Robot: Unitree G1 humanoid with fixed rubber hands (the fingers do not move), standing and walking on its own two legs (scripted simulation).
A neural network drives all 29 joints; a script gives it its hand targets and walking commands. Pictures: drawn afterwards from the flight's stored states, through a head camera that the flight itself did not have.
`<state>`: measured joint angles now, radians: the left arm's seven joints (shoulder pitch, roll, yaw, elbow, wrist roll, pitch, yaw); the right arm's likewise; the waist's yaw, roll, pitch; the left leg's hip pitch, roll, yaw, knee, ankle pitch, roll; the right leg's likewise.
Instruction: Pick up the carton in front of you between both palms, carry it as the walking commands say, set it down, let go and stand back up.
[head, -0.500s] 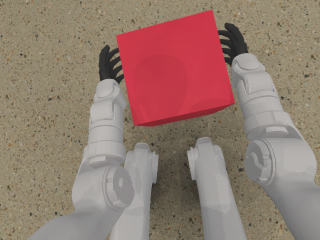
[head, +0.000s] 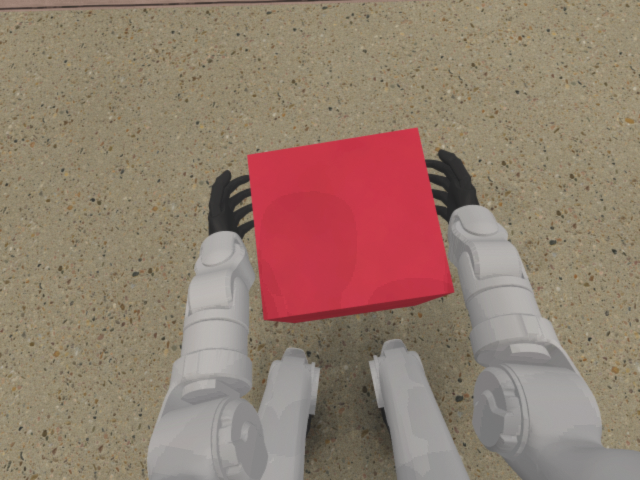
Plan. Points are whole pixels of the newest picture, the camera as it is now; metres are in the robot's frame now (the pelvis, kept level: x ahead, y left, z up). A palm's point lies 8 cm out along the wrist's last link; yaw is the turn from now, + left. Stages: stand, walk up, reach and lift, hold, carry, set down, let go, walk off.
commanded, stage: reach and lift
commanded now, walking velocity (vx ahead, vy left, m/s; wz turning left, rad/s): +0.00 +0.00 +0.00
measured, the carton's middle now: (345, 242) +0.42 -0.02 -0.13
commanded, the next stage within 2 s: hold in 1.86 s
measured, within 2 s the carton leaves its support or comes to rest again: neither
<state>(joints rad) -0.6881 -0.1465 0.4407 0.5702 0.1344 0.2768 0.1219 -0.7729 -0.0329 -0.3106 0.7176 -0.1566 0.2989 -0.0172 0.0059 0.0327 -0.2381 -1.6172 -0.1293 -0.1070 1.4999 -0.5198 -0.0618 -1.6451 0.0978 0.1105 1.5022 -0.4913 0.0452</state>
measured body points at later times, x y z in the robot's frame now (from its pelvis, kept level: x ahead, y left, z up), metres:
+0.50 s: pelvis +0.05 +0.00 +0.14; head +0.13 -0.01 +0.58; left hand +0.40 +0.14 +0.11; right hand +0.40 -0.16 +0.10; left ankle +0.07 +0.13 -0.54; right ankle +0.08 -0.13 -0.54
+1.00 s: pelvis +0.07 +0.00 +0.20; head +0.02 +0.00 +0.64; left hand +0.38 +0.15 +0.22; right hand +0.36 -0.15 +0.21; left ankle +0.08 +0.13 -0.54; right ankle +0.08 -0.13 -0.54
